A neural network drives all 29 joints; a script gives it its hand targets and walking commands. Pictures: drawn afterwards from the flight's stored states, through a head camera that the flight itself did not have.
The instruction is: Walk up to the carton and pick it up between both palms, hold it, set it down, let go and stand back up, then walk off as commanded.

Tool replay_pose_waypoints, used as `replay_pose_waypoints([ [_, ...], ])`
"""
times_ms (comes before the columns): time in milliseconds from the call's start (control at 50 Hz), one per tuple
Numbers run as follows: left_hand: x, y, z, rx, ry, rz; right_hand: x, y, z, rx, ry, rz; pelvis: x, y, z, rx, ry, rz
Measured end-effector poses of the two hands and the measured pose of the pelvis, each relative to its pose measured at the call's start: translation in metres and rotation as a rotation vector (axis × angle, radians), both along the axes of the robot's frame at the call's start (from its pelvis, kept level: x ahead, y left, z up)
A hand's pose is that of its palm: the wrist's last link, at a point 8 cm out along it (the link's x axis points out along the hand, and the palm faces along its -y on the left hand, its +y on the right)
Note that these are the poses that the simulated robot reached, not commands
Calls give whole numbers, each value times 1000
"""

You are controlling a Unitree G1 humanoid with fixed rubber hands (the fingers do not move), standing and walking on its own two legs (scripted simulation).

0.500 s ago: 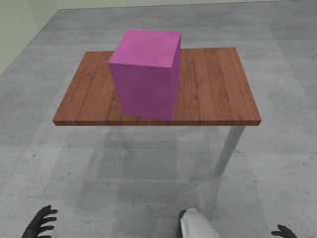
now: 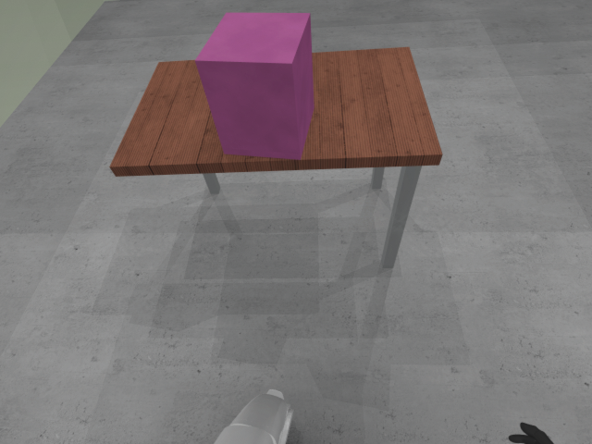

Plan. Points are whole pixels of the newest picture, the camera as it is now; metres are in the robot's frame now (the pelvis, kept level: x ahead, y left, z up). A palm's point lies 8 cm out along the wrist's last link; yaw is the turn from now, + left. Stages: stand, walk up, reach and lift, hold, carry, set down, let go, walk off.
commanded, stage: walk off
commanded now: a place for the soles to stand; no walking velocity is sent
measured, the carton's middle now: (264, 88) +0.87 +0.10 -0.03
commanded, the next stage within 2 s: none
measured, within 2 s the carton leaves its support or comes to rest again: neither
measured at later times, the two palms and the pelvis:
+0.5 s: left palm out of the picture -0.06 +0.36 -0.07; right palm out of the picture -0.04 -0.28 -0.09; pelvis -0.15 +0.03 +0.00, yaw +2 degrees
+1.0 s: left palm out of the picture -0.16 +0.38 -0.05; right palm out of the picture -0.09 -0.27 -0.10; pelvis -0.22 +0.03 +0.00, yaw +2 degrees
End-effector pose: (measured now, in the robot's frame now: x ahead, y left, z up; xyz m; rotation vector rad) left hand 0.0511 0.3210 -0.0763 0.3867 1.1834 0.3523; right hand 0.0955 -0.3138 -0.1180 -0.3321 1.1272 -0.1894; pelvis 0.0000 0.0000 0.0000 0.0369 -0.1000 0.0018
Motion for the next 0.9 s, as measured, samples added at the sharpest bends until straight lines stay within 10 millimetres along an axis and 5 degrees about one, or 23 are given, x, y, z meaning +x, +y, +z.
replay_pose_waypoints([
  [200,-5,8,40,94,-157,-92,-67,9,-15,44,55,14,-63,1,4,9,64,9],
  [420,-80,33,10,9,-158,-91,-123,32,6,-9,-32,34,-131,32,-2,-25,15,13],
  [560,-132,45,2,-1,-149,-48,-144,25,29,-42,-101,55,-168,27,-1,-53,10,26],
  [680,-181,26,1,10,-101,-29,-178,7,18,-10,-74,52,-198,7,-2,-38,12,25],
  [760,-216,12,13,15,-80,-6,-182,6,19,18,-93,64,-209,2,7,-6,8,30],
  [900,-222,29,32,59,-124,-18,-189,21,13,50,-106,80,-220,13,9,-11,5,36],
])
